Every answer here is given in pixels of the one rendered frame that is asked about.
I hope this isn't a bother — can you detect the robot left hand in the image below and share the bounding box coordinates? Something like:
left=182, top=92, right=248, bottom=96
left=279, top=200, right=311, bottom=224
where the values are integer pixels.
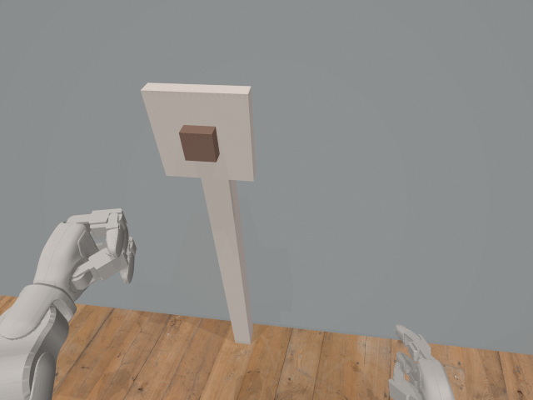
left=33, top=208, right=137, bottom=302

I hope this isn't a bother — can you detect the button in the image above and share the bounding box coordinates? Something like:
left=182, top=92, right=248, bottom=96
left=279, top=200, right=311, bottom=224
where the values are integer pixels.
left=179, top=125, right=220, bottom=163

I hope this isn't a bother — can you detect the robot right hand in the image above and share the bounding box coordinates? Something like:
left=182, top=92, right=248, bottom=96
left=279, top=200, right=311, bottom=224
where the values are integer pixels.
left=389, top=324, right=455, bottom=400

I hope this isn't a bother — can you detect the panel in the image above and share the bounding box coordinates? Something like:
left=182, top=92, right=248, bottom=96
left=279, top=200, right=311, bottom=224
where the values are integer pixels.
left=141, top=82, right=256, bottom=344

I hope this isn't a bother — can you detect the left robot forearm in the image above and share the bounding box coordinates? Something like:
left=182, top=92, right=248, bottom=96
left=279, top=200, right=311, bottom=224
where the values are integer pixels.
left=0, top=283, right=77, bottom=400

